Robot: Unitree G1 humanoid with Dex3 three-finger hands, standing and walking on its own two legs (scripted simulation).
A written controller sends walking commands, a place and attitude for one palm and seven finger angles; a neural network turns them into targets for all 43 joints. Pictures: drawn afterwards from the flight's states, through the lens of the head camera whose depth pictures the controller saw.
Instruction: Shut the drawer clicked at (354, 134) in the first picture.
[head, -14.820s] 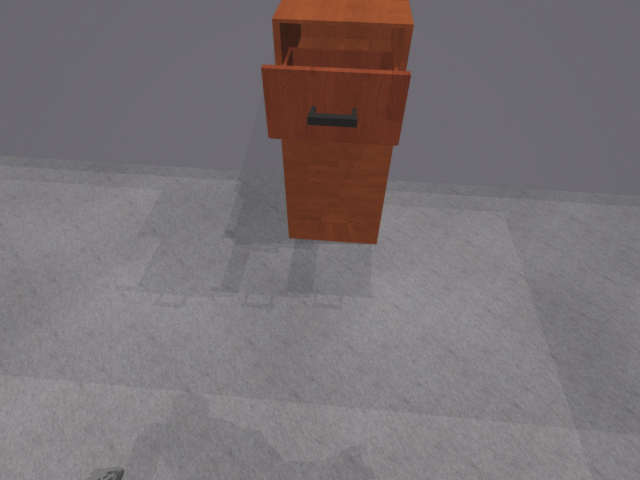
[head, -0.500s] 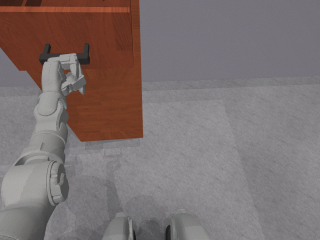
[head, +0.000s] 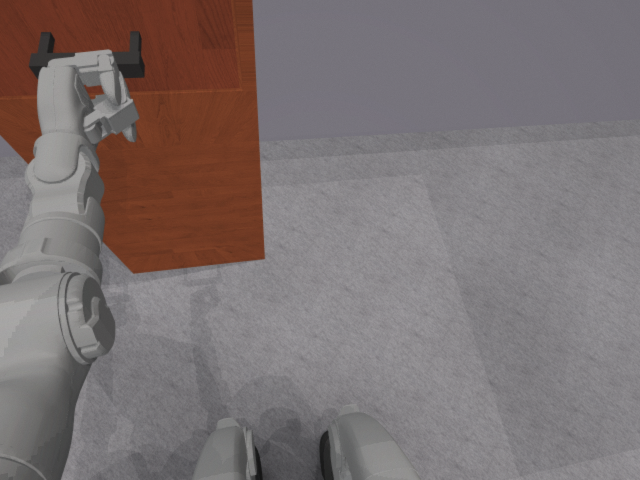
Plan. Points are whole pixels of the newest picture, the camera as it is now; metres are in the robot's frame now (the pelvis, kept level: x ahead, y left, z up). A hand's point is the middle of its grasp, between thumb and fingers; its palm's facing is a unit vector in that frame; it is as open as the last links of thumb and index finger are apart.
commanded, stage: push the drawer shut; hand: left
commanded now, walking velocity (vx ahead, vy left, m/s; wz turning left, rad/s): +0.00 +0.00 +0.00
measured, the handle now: (90, 53) +0.62 +0.20 +0.09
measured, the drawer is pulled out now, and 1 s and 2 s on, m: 0.00 0.00 0.00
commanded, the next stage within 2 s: pull the fist back off the drawer in 0.32 s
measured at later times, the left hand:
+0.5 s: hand (119, 101) +0.55 +0.17 +0.08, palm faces +0.04 -1.00 -0.04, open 3.0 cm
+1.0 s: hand (130, 105) +0.55 +0.16 +0.08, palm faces +0.05 -1.00 -0.02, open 3.0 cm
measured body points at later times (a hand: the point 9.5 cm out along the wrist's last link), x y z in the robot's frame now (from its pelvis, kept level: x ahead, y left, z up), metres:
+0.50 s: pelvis -0.02 +0.01 -0.01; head +0.14 +0.04 +0.41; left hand +0.54 +0.22 +0.09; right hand -0.05 -0.25 -0.11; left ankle +0.02 +0.10 -0.66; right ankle +0.01 -0.12 -0.66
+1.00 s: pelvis -0.01 +0.01 +0.00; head +0.14 +0.03 +0.42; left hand +0.54 +0.21 +0.08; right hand -0.04 -0.25 -0.10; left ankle +0.02 +0.10 -0.66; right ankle +0.01 -0.12 -0.66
